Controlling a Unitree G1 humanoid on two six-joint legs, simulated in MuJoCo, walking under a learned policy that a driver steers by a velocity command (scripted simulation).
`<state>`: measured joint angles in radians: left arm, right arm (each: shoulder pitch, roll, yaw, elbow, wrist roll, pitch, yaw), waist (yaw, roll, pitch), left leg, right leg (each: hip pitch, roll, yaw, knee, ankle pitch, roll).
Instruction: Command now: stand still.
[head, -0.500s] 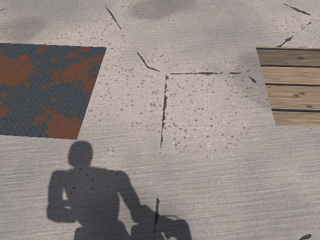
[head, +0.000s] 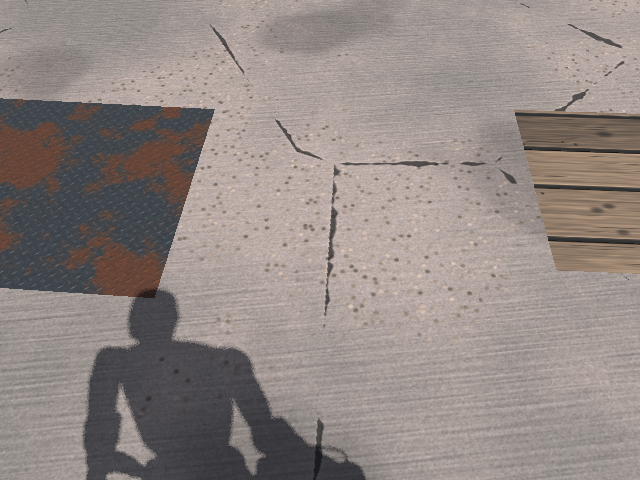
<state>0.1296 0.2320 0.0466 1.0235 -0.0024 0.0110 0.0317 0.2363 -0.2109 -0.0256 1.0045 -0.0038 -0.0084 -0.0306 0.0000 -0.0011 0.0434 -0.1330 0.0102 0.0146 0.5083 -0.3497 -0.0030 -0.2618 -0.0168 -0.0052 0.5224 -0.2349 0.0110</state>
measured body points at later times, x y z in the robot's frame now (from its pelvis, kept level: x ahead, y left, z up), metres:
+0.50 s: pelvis +0.00 +0.00 +0.00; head +0.01 +0.00 +0.45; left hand +0.05 +0.25 -0.15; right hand +0.00 -0.24 -0.15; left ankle -0.05 +0.12 -0.73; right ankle +0.03 -0.13 -0.73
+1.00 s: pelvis +0.00 +0.00 +0.00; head +0.01 +0.00 +0.45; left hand +0.03 +0.25 -0.15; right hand -0.03 -0.23 -0.15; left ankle -0.05 +0.12 -0.73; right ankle +0.03 -0.13 -0.73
